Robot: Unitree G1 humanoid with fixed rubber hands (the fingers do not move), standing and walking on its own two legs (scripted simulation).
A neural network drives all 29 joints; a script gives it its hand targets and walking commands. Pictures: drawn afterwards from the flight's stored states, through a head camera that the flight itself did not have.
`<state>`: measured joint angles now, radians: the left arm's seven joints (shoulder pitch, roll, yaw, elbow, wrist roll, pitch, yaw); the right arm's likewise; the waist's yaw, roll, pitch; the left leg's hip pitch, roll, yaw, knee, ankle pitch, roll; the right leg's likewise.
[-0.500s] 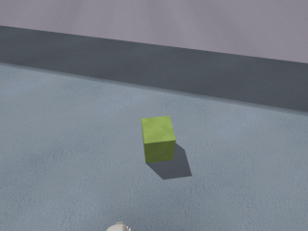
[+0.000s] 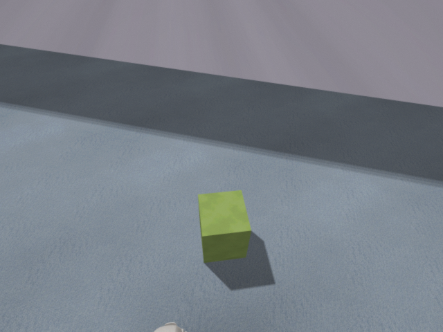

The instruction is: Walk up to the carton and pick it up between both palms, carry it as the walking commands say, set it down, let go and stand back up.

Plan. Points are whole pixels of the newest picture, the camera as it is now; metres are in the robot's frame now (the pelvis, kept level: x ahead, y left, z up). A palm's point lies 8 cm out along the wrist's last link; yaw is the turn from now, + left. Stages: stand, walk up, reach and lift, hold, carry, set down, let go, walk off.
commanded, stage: walk up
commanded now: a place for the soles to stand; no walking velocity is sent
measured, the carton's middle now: (222, 226) +0.70 +0.01 -0.61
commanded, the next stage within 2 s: none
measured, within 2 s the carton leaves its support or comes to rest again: neither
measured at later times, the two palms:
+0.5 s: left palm (82, 309) +0.20 +0.28 -0.10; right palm (417, 326) +0.19 -0.36 -0.09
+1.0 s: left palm (99, 281) +0.26 +0.27 -0.11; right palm (417, 311) +0.22 -0.37 -0.08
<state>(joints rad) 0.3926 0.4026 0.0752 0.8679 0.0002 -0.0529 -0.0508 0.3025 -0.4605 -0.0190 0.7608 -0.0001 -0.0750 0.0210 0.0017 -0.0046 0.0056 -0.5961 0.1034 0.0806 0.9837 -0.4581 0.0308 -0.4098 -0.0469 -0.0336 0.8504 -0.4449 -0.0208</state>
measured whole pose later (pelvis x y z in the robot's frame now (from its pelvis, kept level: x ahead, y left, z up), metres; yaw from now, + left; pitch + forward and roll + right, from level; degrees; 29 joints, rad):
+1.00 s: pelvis +0.15 -0.04 -0.01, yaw +0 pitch +2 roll +1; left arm 0.16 0.40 0.07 0.87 0.00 -0.01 -0.04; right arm 0.34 -0.45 -0.02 0.76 0.00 -0.07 -0.02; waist 0.00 -0.05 0.02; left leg -0.51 0.10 0.07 0.89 -0.41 -0.01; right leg -0.51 -0.04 -0.05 0.92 -0.44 -0.02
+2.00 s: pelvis +0.25 -0.03 -0.02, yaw +5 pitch -3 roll +0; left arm 0.27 0.40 0.07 0.85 0.00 0.00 -0.04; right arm 0.36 -0.44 -0.02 0.76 0.00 -0.09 -0.01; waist 0.00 -0.03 0.03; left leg -0.54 0.05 0.03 0.92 -0.35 0.03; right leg -0.48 -0.08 -0.03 1.11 -0.54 -0.01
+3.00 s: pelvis +0.29 -0.04 -0.01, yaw +7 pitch +1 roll +0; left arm 0.16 0.40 0.07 0.87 0.00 0.00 -0.03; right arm 0.34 -0.43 -0.02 0.77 0.00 -0.05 -0.01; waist 0.00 -0.03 0.03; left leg -0.52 0.05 0.01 0.89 -0.38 -0.02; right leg -0.43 -0.08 -0.07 0.92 -0.49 0.01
